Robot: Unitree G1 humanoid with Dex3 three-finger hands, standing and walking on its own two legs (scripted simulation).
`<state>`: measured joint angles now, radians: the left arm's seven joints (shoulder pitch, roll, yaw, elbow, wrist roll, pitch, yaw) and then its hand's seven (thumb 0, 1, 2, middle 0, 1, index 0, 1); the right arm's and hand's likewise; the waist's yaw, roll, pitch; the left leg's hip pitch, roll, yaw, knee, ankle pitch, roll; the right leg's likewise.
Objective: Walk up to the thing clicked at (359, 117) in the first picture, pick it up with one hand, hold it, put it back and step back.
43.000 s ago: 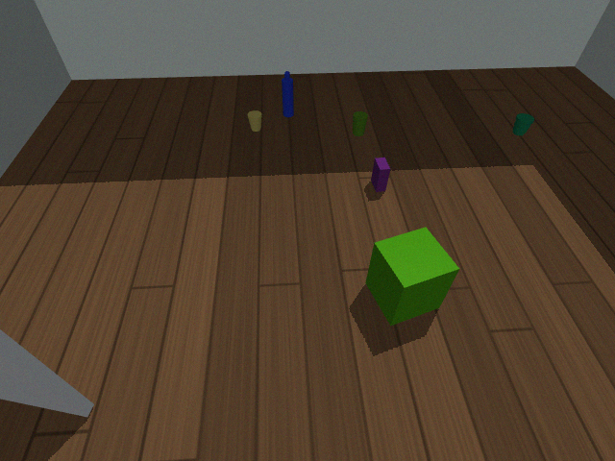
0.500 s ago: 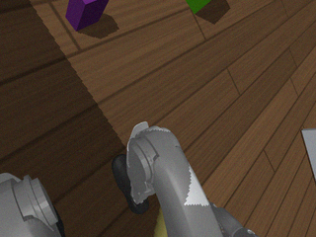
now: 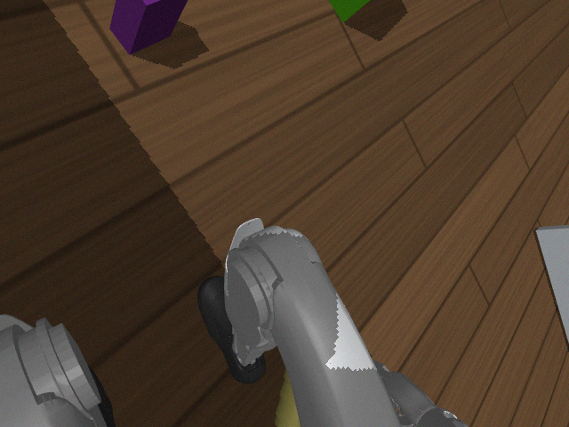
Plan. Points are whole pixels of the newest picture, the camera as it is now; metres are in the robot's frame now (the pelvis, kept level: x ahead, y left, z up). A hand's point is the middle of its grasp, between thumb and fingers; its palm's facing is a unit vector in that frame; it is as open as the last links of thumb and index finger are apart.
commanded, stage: close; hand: left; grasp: from above
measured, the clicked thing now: out of the picture +0.50 +0.38 -0.26
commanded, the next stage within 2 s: settle in 0.54 s
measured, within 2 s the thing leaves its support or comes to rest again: leaves its support in 1.04 s
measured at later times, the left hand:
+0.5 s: hand out of the picture +0.48 +0.39 -0.21, palm faces -0.42 -0.13 -0.90, open 11.1 cm
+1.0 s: hand out of the picture +0.49 +0.40 -0.20, palm faces -0.43 -0.11 -0.89, open 10.7 cm
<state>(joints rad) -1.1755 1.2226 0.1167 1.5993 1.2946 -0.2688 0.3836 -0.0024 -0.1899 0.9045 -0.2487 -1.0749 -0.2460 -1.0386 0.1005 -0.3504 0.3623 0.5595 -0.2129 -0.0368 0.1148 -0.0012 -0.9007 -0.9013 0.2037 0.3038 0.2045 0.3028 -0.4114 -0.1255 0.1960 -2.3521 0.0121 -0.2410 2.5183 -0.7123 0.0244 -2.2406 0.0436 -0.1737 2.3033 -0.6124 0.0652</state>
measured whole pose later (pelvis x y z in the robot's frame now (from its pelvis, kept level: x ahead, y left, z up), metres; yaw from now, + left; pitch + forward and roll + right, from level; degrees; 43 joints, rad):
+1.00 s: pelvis +0.00 +0.00 +0.00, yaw +0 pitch +31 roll -16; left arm -1.14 1.20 0.15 1.47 1.31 -0.26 0.29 0.00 -0.12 0.86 -0.49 -1.08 -0.40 -1.02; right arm 0.13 -0.36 0.33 0.53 -0.20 -0.01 0.10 0.00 -0.92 -0.91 0.20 0.30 0.21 0.30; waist -0.38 -0.11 0.19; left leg -2.37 0.00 -0.23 2.50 -0.70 0.03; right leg -2.25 0.03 -0.17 2.30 -0.62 0.06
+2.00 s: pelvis -0.01 +0.00 +0.05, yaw +6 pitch +36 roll -12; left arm -1.05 0.95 0.11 1.18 1.18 -0.20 0.00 0.02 -0.06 0.82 -0.69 -1.15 -0.39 -0.95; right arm 0.23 -0.31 0.15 0.56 -0.09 0.12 0.08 0.00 -0.93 -0.91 0.20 0.30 0.21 0.30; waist -0.29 0.02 0.00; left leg -2.29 -0.01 -0.12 2.28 -0.64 0.04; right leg -2.19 -0.01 -0.09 2.15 -0.60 0.04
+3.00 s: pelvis +0.03 +0.00 +0.34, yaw +13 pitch +19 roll -3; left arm -0.43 0.51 -0.10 0.89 1.01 -0.08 0.11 0.02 -0.05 0.81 -0.69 -1.18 -0.38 -0.96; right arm 0.25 -0.25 -0.01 0.72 0.03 0.00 -0.06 0.01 -0.91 -0.90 0.20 0.30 0.20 0.30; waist -0.10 0.05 -0.14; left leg -1.13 0.03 -0.03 1.30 -0.51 0.01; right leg -1.11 0.00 -0.02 1.24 -0.46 0.03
